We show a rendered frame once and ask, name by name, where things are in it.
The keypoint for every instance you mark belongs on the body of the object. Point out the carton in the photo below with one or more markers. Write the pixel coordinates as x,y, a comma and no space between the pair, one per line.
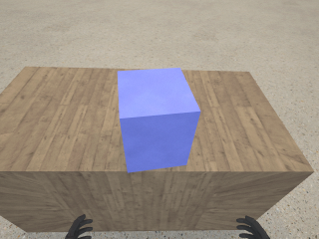
158,117

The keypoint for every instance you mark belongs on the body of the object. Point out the robot left hand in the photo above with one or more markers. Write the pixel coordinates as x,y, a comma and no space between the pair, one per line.
75,230

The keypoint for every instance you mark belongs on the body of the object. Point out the robot right hand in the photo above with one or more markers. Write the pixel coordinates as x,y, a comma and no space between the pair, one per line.
254,227

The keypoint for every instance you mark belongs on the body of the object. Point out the pedestal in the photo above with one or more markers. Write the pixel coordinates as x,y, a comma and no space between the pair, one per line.
62,156

